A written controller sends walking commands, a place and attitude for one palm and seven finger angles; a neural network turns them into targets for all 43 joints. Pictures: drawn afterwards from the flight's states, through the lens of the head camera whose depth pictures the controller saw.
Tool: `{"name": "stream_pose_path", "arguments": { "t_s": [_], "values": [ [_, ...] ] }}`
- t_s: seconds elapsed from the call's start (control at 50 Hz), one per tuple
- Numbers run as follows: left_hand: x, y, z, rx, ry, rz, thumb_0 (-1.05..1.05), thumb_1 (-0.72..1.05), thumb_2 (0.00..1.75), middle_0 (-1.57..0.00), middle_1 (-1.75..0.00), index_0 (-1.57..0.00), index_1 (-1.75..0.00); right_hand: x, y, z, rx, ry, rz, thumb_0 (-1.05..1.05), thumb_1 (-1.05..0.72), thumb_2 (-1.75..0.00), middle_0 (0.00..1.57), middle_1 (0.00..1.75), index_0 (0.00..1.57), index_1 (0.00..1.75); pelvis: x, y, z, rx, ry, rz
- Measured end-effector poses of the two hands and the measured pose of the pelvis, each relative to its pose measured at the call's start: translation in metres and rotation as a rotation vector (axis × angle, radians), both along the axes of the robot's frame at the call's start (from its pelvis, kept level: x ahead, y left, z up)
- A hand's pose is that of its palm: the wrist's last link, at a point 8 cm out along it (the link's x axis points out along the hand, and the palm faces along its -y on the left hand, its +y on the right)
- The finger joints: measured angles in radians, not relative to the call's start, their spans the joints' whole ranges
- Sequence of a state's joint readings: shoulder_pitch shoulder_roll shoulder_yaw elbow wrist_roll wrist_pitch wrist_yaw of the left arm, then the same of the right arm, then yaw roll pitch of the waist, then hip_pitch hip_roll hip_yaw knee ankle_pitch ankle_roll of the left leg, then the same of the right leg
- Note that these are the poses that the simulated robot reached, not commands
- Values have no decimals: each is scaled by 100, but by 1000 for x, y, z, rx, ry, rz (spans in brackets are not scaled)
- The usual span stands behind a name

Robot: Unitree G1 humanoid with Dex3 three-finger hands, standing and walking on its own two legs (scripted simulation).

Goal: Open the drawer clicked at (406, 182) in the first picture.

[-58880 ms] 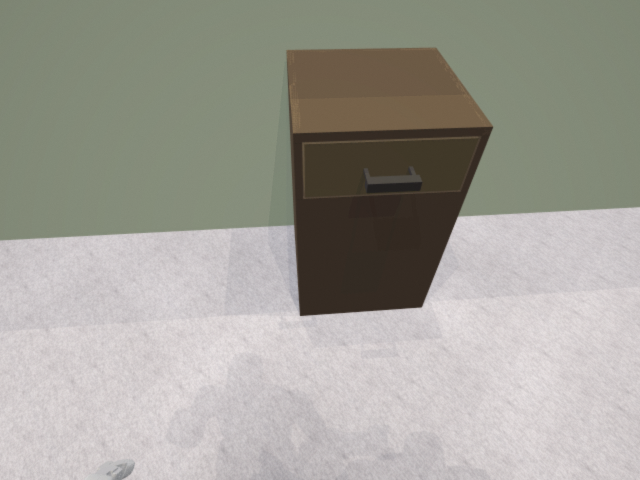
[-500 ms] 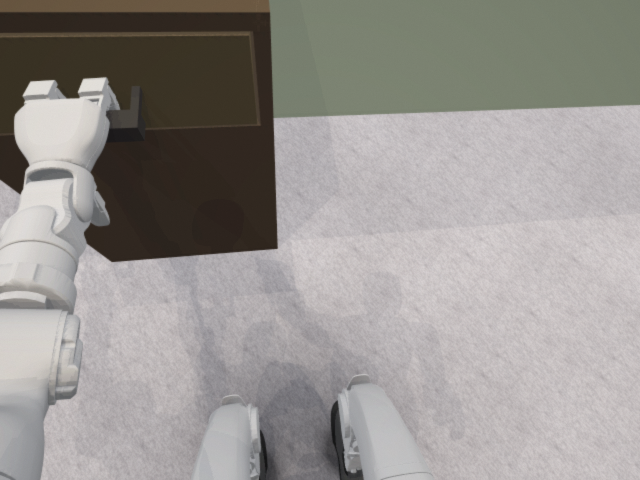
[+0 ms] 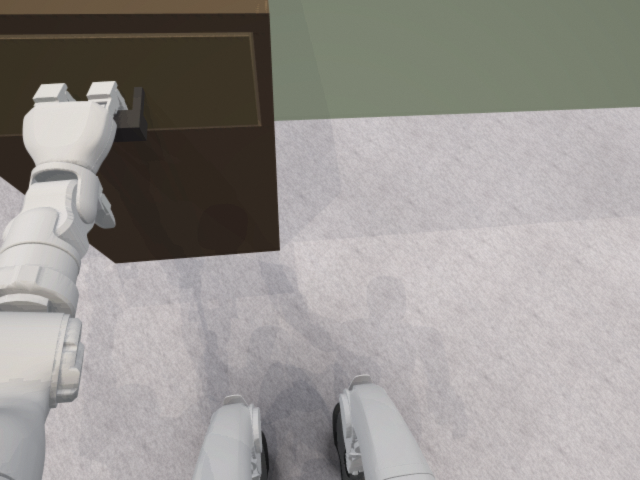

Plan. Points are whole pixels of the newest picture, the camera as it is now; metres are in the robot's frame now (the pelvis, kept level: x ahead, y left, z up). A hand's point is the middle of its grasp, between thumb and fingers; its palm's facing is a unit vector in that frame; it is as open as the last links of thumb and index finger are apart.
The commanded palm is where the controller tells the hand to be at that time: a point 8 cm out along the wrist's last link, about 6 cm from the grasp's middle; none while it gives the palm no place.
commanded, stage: close the thumb around the handle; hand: left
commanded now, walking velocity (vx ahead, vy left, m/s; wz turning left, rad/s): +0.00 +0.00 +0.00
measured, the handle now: (91, 112) +0.58 +0.24 +0.01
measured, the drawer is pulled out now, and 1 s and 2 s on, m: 0.00 0.01 0.12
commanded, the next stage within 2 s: pull the drawer open in 0.68 s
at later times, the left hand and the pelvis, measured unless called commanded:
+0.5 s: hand (98, 156) +0.52 +0.24 -0.01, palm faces -0.06 +0.00 -1.00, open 7.1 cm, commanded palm +0.51 +0.23 +0.04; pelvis +0.00 +0.00 +0.00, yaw +0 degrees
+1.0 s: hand (98, 165) +0.51 +0.24 -0.01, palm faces -0.07 -0.02 -1.00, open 6.1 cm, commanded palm +0.48 +0.22 +0.04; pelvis +0.01 +0.00 +0.01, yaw -1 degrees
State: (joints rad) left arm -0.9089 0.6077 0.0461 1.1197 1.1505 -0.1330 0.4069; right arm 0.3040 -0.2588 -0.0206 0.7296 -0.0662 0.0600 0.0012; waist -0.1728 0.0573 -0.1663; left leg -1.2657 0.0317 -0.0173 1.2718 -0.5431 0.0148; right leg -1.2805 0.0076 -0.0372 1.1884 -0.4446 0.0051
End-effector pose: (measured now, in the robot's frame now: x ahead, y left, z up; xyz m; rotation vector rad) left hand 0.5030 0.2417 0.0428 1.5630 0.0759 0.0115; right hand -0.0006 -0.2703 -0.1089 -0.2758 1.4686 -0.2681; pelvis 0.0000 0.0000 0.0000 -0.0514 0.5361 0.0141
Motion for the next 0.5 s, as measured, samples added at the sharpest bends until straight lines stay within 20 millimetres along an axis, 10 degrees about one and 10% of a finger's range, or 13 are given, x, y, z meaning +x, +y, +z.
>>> {"name": "stream_pose_path", "arguments": {
  "t_s": [0.5],
  "values": [
    [4,-5,2,5,20,1,0,47,72,-38,-130,-39,-131,-5,-4,3,-6,8,-10,0,-90,-89,21,30,20,30,1,-3,2,5,-1,-4]
  ]
}}
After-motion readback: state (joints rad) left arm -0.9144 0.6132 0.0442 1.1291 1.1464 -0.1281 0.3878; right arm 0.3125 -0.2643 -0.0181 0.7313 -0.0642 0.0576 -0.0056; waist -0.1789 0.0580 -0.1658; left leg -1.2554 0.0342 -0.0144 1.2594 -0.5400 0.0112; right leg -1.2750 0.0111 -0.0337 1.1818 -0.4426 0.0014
